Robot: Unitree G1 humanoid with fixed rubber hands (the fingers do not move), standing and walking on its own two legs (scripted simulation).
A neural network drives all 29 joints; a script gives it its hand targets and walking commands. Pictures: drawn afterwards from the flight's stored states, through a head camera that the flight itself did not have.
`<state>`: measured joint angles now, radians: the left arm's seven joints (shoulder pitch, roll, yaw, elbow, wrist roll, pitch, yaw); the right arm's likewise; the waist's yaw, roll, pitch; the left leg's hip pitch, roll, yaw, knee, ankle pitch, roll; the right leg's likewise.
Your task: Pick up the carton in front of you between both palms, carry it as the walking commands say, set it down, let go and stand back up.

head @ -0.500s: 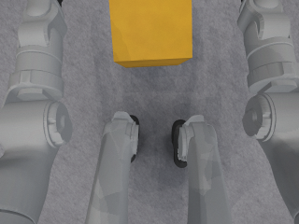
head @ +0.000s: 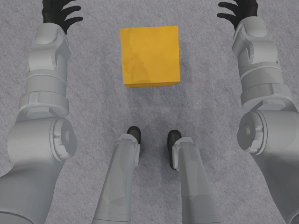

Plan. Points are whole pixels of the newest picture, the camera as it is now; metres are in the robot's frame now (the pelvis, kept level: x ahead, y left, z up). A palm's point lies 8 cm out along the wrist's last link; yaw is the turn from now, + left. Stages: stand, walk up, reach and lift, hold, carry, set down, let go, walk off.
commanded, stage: let go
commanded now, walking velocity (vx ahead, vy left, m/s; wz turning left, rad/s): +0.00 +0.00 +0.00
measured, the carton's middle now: (150, 61) +0.52 +0.04 -0.50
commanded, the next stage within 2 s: stand in 1.36 s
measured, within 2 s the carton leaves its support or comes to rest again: neither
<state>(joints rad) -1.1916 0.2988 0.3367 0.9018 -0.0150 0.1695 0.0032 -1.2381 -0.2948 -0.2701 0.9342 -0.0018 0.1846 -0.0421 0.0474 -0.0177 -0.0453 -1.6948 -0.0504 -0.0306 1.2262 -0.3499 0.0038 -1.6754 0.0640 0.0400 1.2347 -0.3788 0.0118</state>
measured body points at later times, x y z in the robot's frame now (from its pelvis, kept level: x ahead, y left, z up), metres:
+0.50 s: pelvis +0.06 +0.01 +0.11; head +0.27 +0.01 +0.51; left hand +0.40 +0.25 +0.00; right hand +0.42 -0.20 +0.00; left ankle +0.08 +0.11 -0.59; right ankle +0.07 -0.12 -0.59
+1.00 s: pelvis +0.09 -0.01 +0.16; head +0.12 -0.01 +0.60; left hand +0.26 +0.23 +0.08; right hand +0.27 -0.24 +0.08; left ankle +0.08 +0.11 -0.59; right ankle +0.07 -0.12 -0.59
